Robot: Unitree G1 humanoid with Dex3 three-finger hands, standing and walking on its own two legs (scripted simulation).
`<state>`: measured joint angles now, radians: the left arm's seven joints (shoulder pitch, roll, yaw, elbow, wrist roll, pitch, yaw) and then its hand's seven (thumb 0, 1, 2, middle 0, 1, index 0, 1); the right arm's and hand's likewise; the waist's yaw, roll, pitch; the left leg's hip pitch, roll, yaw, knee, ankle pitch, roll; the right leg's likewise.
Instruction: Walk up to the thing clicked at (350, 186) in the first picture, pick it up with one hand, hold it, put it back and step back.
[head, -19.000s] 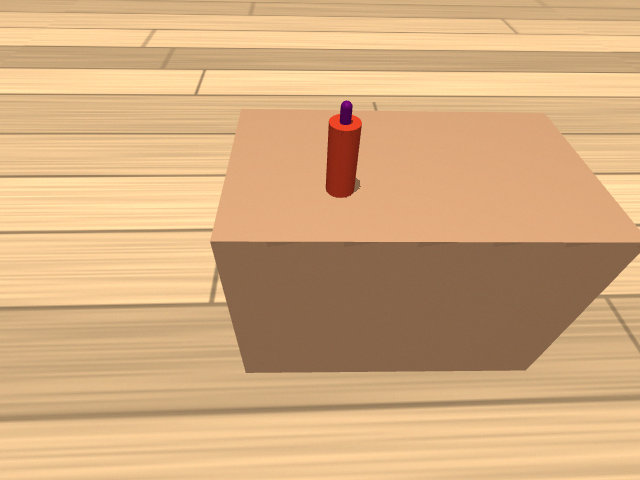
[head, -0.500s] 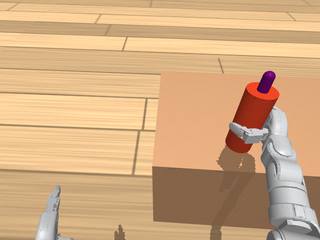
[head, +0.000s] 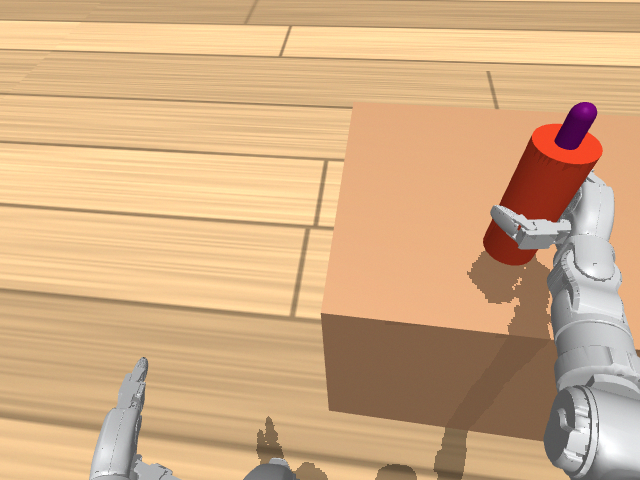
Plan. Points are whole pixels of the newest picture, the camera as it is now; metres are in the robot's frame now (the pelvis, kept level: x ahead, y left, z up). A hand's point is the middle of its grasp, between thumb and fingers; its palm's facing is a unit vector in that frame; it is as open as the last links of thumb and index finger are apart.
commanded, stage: crouch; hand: right
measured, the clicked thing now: (540, 188) +0.47 -0.20 +0.11
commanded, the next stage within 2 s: lower in 0.42 s
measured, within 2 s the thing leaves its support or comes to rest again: neither
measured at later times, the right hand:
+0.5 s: hand (527, 206) +0.50 -0.21 +0.06, palm faces +0.24 +0.97 -0.01, open 9.9 cm
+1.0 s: hand (514, 227) +0.50 -0.22 +0.00, palm faces +0.25 +0.97 +0.00, open 9.9 cm
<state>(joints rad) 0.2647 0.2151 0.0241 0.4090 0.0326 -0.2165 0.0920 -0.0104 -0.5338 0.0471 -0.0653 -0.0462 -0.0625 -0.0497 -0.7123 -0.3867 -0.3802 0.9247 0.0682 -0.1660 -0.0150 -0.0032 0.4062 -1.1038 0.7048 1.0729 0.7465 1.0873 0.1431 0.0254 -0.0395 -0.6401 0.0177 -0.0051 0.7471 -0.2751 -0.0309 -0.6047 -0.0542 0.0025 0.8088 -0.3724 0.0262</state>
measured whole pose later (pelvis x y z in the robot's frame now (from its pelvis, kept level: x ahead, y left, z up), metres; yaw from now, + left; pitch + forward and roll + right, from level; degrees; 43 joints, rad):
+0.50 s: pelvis +0.01 +0.00 -0.01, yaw +0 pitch +14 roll +2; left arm 0.28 0.23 0.03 0.32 0.05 -0.17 0.04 -0.01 -0.54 0.06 -0.06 -0.04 -0.05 -0.05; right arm -0.77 -0.43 -0.43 1.07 0.03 -0.28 0.01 0.00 0.41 -1.10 0.71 1.07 0.75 1.09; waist 0.17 0.02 -0.08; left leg -0.75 0.01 0.00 0.82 -0.32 -0.03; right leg -0.73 -0.06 0.01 0.90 -0.43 0.03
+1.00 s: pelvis -0.01 -0.01 -0.04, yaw +1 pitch +19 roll +3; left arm 0.31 0.25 0.03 0.16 0.09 -0.15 0.01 -0.01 -0.55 0.06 -0.06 -0.04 -0.06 -0.05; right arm -0.85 -0.52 -0.51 1.20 -0.02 -0.35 -0.01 0.00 0.40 -1.10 0.70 1.07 0.75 1.09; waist 0.24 0.03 -0.09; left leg -0.97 0.00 0.00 0.98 -0.34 -0.04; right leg -0.95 -0.07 0.03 1.08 -0.47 0.02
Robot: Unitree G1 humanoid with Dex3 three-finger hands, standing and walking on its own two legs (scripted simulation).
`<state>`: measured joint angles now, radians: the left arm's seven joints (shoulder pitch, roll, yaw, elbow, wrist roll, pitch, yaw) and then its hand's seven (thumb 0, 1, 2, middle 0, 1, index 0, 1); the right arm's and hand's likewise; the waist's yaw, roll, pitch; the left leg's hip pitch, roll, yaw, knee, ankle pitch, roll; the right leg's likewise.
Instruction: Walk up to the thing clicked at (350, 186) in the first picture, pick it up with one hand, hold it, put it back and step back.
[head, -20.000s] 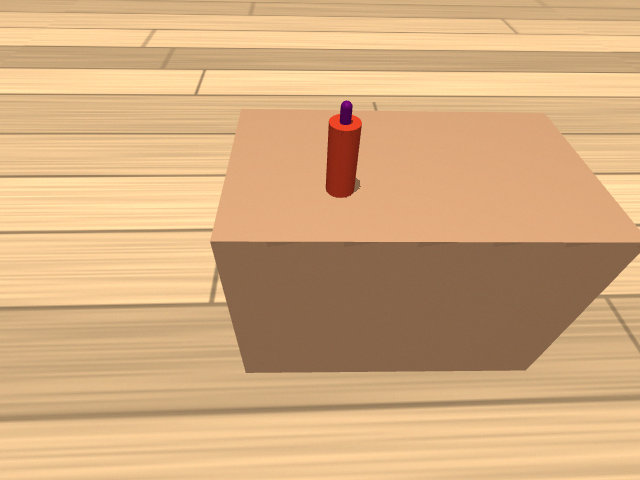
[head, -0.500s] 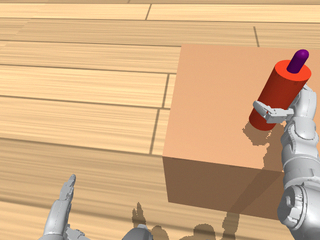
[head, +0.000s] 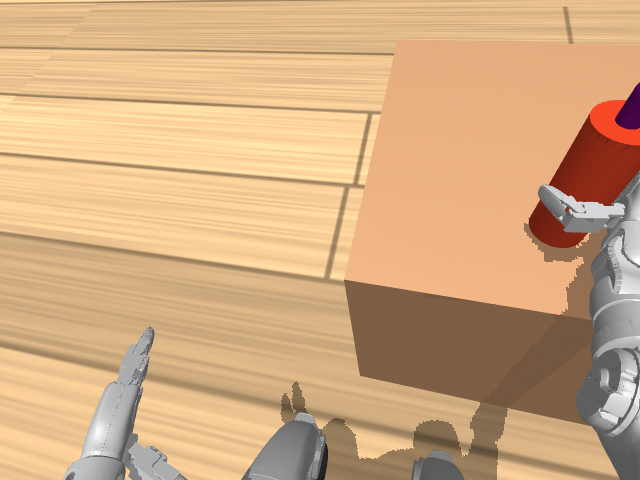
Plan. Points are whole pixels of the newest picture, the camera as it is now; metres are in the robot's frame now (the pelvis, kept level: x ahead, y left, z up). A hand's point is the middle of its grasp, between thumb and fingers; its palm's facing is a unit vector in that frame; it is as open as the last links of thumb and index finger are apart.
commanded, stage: lower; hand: right
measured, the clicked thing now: (595, 169) +0.51 -0.22 +0.07
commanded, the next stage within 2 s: loosen in 0.08 s
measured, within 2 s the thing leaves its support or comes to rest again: rests again in 1.06 s
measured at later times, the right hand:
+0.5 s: hand (592, 173) +0.53 -0.23 +0.05, palm faces +0.28 +0.96 +0.01, open 10.5 cm
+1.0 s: hand (621, 158) +0.53 -0.25 +0.07, palm faces +0.30 +0.95 +0.01, open 15.3 cm
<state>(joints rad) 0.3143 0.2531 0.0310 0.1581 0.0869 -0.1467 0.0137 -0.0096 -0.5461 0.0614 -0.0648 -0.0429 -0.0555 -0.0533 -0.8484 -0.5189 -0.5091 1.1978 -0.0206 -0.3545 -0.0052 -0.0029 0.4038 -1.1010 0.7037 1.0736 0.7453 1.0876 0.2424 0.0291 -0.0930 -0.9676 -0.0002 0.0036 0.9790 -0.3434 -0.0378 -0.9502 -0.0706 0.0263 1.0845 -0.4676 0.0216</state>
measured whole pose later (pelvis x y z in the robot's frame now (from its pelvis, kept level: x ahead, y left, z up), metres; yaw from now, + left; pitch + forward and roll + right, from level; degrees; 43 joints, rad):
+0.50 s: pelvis +0.00 +0.00 -0.01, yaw +0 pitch +21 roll +3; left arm 0.34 0.26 0.03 0.09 0.09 -0.12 0.01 -0.01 -0.53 0.05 -0.07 -0.05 -0.07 -0.05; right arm -0.89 -0.54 -0.52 1.18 -0.02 -0.39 -0.01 -0.01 0.40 -0.68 0.85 0.80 0.87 0.80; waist 0.25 0.02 -0.11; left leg -1.03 0.00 0.01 1.04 -0.37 -0.04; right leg -1.02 -0.07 0.04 1.15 -0.50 0.02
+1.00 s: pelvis +0.01 +0.00 -0.01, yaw +0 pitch +21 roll +3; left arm 0.38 0.27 0.03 0.01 0.06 -0.06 0.00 -0.01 -0.53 0.05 -0.07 -0.05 -0.06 -0.05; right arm -0.90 -0.60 -0.57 1.15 -0.02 -0.34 0.06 0.00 0.36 -0.19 0.31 0.24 0.31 0.24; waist 0.24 0.02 -0.11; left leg -1.02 0.00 0.02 1.04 -0.38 -0.03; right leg -1.00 -0.07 0.04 1.13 -0.50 0.03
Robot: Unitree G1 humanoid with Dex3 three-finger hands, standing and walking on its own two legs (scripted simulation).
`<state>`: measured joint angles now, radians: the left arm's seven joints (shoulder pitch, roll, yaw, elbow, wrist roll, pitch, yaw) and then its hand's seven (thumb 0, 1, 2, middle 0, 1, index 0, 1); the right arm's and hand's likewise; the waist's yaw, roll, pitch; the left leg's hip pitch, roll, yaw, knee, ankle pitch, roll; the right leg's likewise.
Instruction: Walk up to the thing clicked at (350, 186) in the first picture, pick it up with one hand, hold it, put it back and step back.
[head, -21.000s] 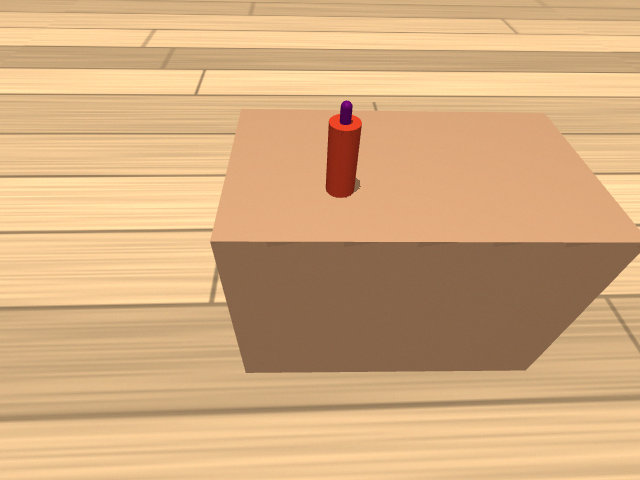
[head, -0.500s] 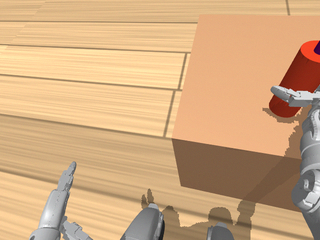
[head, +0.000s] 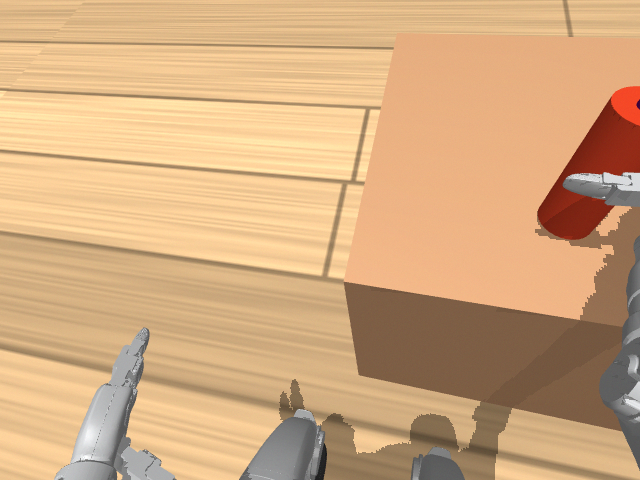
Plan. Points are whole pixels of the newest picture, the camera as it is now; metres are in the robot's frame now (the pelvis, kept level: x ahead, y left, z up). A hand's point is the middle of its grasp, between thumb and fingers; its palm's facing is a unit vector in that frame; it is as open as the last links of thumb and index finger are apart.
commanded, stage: withdraw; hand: right
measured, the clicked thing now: (611, 157) +0.52 -0.23 +0.08
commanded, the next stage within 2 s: rise in 0.10 s
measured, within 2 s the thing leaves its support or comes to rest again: rests again in 0.06 s
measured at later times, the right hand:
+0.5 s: hand out of the picture +0.49 -0.37 +0.14, palm faces +0.46 +0.85 -0.26, open 17.2 cm
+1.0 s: hand out of the picture +0.28 -0.29 +0.12, palm faces +0.39 +0.85 -0.35, open 17.3 cm
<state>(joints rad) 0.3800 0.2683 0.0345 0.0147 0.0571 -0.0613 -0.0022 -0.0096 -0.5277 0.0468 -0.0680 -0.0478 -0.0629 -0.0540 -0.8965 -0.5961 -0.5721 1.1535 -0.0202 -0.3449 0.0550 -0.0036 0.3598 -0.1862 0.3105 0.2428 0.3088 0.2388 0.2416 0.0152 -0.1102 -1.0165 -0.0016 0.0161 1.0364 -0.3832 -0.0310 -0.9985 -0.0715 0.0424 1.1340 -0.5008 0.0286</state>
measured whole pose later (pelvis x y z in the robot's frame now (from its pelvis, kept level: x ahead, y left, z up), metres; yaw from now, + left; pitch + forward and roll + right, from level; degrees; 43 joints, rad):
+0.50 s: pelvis +0.03 -0.01 +0.04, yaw -1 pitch +16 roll +3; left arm 0.34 0.29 0.04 0.23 -0.02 0.03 -0.02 -0.01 -0.52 0.06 -0.07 -0.05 -0.07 -0.06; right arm -0.85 -0.79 -0.49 1.20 -0.08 -0.08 0.03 -0.01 0.48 -0.05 0.07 0.05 0.08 0.05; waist 0.14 0.00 -0.11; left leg -0.75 0.01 0.01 0.79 -0.33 -0.04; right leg -0.74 -0.06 0.02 0.89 -0.44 0.02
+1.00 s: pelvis +0.05 +0.00 +0.06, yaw -2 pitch +6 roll +1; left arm 0.36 0.26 0.13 0.33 -0.05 0.09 0.06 -0.01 -0.51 0.06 -0.07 -0.05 -0.07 -0.05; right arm 0.25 -0.35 -0.29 -0.01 0.09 0.04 -0.05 -0.01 0.50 -0.06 0.07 0.05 0.07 0.05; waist -0.03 -0.04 -0.09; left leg -0.45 0.03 0.02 0.72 -0.36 -0.03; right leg -0.41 -0.04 0.03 0.75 -0.43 0.03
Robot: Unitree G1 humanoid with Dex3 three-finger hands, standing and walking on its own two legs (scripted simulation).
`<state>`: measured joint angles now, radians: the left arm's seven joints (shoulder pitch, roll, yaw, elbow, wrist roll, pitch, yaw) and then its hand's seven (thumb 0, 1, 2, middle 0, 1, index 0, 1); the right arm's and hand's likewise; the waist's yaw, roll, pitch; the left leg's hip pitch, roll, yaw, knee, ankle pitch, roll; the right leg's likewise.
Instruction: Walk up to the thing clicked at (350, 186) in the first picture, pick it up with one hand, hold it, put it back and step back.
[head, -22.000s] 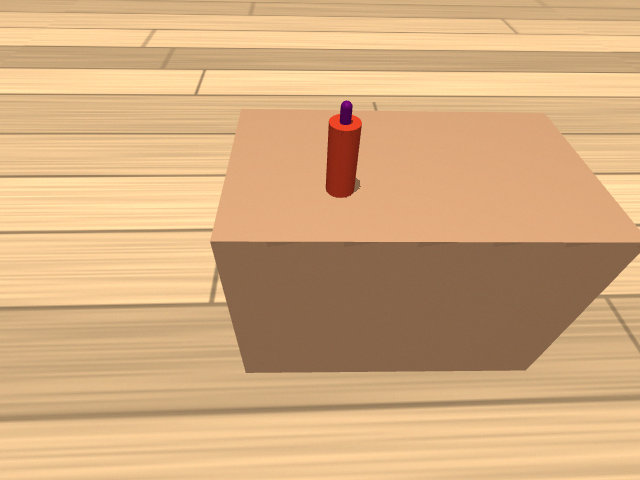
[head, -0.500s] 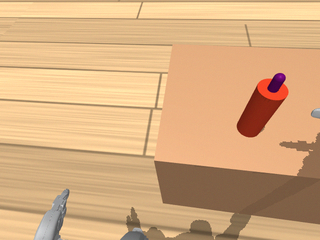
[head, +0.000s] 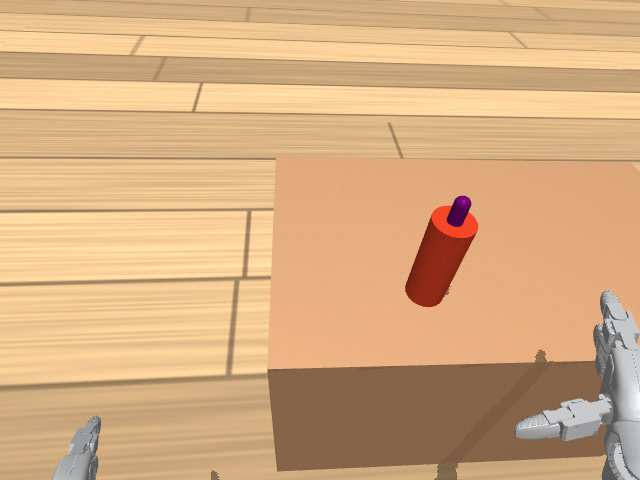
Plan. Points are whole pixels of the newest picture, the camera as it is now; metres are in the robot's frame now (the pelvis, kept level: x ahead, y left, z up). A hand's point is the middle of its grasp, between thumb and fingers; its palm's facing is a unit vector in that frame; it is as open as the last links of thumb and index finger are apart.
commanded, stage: sink last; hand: right
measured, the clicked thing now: (441, 250) +0.47 -0.21 +0.01
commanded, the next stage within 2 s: home in 0.50 s
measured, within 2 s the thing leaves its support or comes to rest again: neither
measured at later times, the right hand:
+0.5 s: hand out of the picture +0.13 -0.24 +0.06, palm faces +0.35 +0.87 -0.35, open 17.4 cm
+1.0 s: hand out of the picture +0.12 -0.21 -0.03, palm faces +0.21 +0.95 -0.24, open 17.4 cm
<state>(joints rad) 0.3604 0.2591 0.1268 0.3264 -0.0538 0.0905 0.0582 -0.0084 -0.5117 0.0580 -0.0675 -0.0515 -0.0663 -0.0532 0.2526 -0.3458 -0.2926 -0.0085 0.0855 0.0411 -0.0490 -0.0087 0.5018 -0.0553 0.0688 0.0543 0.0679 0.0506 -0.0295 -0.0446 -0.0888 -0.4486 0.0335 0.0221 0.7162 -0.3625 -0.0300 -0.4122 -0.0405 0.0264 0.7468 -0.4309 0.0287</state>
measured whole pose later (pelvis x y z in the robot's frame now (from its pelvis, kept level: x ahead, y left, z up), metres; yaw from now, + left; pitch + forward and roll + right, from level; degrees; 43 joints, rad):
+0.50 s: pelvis -0.04 +0.02 -0.01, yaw -1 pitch +3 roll +0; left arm 0.44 0.23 0.15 0.27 -0.03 -0.04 0.09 -0.01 -0.50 0.05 -0.06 -0.06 -0.06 -0.05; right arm 0.53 -0.28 -0.27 -0.23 0.08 -0.06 -0.04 -0.01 0.53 -0.06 0.05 0.06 0.06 0.06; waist -0.05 -0.02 -0.07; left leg -0.52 0.04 0.03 0.83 -0.37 -0.01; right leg -0.47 -0.03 0.04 0.82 -0.41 0.05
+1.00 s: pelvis -0.04 +0.00 -0.02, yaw +0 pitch +5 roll +0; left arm 0.39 0.17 0.02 0.28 -0.02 -0.10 0.06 0.00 0.43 0.66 -0.17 -0.23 -0.17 -0.23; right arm 0.52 -0.20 -0.11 0.01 0.04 -0.09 -0.04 -0.01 0.53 -0.07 0.06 0.06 0.06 0.05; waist -0.02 -0.01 -0.05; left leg -0.57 0.04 0.02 0.85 -0.37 -0.03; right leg -0.54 -0.03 0.03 0.88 -0.43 0.03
